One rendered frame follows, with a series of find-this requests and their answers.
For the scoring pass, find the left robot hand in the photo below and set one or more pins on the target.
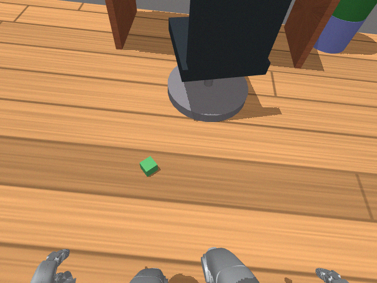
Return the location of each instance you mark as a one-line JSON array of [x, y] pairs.
[[46, 270]]

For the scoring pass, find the office chair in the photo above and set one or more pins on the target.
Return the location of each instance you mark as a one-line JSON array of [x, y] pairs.
[[220, 43]]

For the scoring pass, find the small box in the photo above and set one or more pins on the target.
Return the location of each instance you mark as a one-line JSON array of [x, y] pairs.
[[148, 166]]

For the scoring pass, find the right robot hand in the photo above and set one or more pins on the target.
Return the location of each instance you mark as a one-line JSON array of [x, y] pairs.
[[329, 276]]

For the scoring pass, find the potted plant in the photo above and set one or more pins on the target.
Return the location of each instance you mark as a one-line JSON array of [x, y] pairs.
[[344, 23]]

